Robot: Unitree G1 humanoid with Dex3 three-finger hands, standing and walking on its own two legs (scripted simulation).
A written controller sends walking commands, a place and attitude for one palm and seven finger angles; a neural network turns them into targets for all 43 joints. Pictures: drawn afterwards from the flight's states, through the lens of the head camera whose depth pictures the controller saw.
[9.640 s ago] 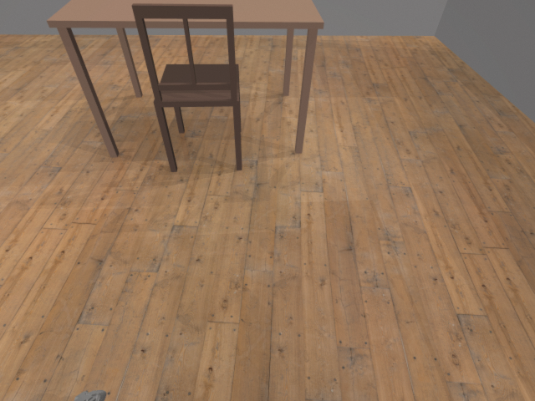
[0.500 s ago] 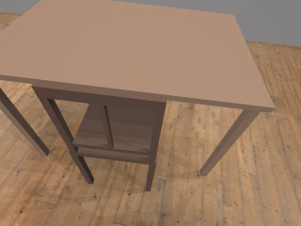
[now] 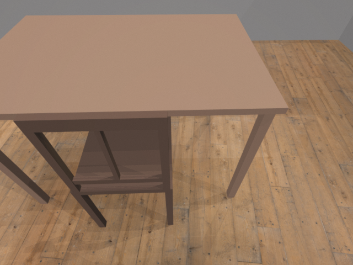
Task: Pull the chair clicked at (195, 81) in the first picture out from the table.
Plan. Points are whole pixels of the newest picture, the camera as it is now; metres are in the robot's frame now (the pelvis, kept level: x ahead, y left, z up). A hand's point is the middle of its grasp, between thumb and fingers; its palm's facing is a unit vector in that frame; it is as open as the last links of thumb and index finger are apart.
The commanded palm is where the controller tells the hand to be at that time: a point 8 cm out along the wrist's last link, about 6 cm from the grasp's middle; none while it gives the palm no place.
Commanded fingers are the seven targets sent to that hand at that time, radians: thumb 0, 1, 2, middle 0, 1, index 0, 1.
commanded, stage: come to a stop and stand still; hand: left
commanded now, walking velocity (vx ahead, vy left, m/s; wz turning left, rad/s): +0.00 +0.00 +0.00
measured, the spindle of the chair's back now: (109, 156) +0.45 +0.23 -0.10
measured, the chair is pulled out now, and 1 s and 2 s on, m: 0.00 0.00 0.00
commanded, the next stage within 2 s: look again from close up in 1.44 s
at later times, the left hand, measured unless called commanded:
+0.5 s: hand out of the picture -0.04 +0.08 -0.17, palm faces +0.11 -0.99 -0.12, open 7.3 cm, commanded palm none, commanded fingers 0.00 0.90 0.90 -0.20 -0.30 -0.20 -0.30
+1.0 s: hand out of the picture +0.02 +0.12 -0.18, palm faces +0.09 -0.98 -0.18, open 7.3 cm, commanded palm none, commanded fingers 0.00 0.90 0.90 -0.20 -0.30 -0.20 -0.30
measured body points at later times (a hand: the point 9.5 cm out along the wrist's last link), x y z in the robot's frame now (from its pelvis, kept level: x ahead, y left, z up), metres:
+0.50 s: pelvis +0.02 -0.05 +0.00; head +0.03 -0.05 +0.45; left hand -0.04 +0.13 -0.16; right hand +0.00 -0.25 -0.16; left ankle +0.06 +0.12 -0.73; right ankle -0.04 -0.10 -0.73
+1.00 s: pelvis +0.05 -0.04 +0.00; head +0.06 -0.04 +0.45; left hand +0.02 +0.17 -0.16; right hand +0.07 -0.26 -0.16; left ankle +0.06 +0.12 -0.73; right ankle -0.04 -0.10 -0.73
